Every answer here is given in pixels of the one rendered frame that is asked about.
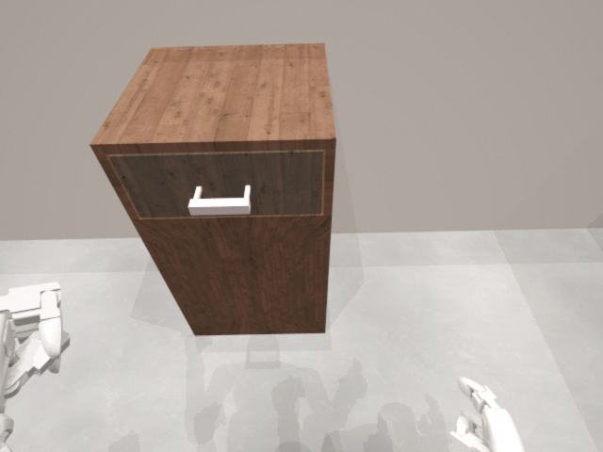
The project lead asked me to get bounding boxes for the cabinet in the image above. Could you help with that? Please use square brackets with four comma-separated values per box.
[90, 43, 336, 335]

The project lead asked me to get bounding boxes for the robot right hand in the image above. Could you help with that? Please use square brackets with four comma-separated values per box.
[450, 377, 525, 452]

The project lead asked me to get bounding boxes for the drawer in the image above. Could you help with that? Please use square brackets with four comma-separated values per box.
[109, 150, 323, 218]

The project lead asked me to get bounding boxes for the handle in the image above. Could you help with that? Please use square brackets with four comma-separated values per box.
[188, 186, 251, 216]

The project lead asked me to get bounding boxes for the robot left hand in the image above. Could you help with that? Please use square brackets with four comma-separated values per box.
[0, 282, 71, 413]

